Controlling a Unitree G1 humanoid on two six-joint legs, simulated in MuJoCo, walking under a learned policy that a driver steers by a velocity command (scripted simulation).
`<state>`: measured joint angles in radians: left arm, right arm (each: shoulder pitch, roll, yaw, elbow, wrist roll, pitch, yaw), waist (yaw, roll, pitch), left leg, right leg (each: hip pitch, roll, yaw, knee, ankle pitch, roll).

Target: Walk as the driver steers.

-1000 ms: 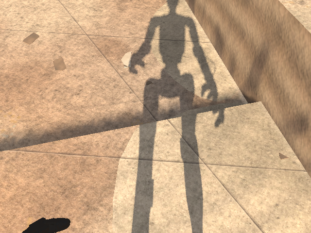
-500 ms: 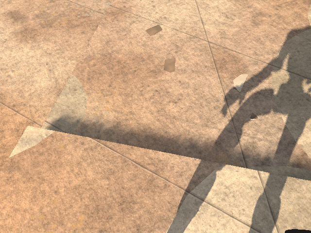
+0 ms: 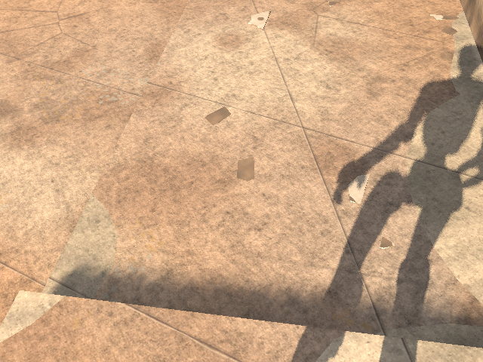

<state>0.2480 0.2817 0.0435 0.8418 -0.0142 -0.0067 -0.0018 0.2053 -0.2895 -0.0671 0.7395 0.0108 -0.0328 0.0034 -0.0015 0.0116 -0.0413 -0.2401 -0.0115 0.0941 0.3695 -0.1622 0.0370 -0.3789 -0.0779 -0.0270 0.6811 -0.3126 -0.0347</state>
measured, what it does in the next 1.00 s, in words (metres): walks ahead, turning right: right foot, then left foot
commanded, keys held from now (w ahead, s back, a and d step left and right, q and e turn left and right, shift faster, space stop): w+e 0.40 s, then w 0.34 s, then w+q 0.26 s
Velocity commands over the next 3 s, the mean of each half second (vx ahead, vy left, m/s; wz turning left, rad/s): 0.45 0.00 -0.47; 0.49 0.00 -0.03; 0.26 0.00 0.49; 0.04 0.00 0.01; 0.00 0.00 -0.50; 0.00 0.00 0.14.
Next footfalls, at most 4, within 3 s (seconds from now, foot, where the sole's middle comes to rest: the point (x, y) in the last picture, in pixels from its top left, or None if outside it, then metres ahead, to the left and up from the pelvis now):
0.06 right None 0.05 -0.13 -0.78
0.50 left None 0.41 0.04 -0.78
0.92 right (373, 360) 0.54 -0.29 -0.78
1.44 left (283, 289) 0.83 -0.07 -0.90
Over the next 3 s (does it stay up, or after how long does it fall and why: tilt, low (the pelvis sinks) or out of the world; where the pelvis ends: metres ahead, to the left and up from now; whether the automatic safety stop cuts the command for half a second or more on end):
stays up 0.87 -0.22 -0.13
